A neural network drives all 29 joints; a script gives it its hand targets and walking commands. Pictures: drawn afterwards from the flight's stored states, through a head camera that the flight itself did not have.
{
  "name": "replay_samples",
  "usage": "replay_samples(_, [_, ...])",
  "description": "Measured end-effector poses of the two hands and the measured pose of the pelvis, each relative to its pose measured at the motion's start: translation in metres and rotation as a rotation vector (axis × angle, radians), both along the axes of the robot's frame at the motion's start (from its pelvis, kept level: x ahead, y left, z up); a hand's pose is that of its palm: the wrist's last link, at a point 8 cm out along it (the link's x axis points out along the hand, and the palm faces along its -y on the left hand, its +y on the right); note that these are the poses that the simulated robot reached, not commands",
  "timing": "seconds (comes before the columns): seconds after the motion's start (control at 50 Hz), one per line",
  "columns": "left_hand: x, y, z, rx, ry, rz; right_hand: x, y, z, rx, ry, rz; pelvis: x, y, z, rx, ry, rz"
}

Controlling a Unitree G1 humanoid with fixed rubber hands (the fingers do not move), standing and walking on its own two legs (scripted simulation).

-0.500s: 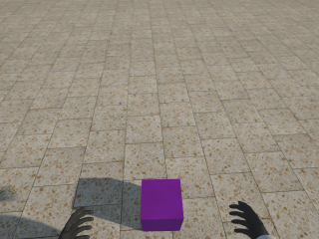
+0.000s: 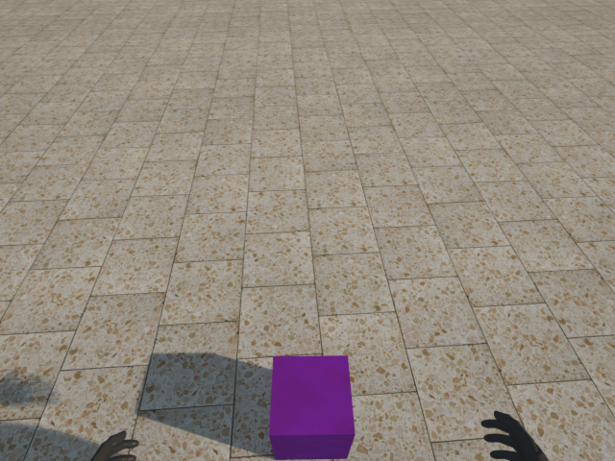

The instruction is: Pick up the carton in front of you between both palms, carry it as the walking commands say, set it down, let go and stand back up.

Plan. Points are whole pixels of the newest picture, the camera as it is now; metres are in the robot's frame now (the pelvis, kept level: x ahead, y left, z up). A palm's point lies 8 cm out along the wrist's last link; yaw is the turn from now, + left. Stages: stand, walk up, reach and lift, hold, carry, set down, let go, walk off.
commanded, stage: stand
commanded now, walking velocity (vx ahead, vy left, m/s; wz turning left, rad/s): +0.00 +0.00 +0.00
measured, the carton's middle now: (310, 408) +0.41 -0.01 -0.65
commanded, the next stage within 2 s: none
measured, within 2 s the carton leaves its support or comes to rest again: neither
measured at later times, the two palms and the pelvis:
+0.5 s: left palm out of the picture +0.13 +0.29 -0.09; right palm out of the picture +0.13 -0.29 -0.09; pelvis +0.01 +0.00 +0.00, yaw +1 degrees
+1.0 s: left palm out of the picture +0.08 +0.30 -0.09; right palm out of the picture +0.09 -0.30 -0.09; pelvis -0.01 +0.00 +0.01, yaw +1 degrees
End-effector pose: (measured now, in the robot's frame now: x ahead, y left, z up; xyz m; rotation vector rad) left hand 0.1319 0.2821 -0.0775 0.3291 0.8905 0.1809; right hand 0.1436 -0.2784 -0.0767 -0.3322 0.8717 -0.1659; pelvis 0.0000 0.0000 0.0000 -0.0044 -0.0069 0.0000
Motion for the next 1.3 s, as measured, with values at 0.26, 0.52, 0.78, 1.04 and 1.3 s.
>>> replay_samples(0.26, [0.001, 0.007, -0.004, 0.024, 0.045, 0.008, -0.003, -0.006, -0.01, -0.013, 0.06, -0.007, 0.01, 0.0, 0.002, 0.003, 0.002, 0.006])
replay_samples(0.52, [-0.008, 0.009, -0.008, 0.023, 0.08, 0.018, -0.02, -0.014, -0.013, -0.027, 0.113, -0.021, 0.006, -0.001, 0.005, 0.004, -0.012, 0.01])
replay_samples(0.78, [-0.032, 0.016, -0.01, 0.031, 0.131, 0.04, -0.04, -0.02, -0.015, -0.034, 0.157, -0.028, -0.003, -0.002, 0.008, 0.004, -0.026, 0.01])
replay_samples(1.04, [-0.053, 0.021, -0.013, 0.032, 0.18, 0.059, -0.055, -0.024, -0.017, -0.038, 0.196, -0.035, -0.012, -0.002, 0.01, 0.004, -0.034, 0.012])
replay_samples(1.3, [-0.061, 0.025, -0.014, 0.034, 0.202, 0.069, -0.062, -0.027, -0.017, -0.044, 0.217, -0.04, -0.017, -0.001, 0.011, 0.004, -0.037, 0.015])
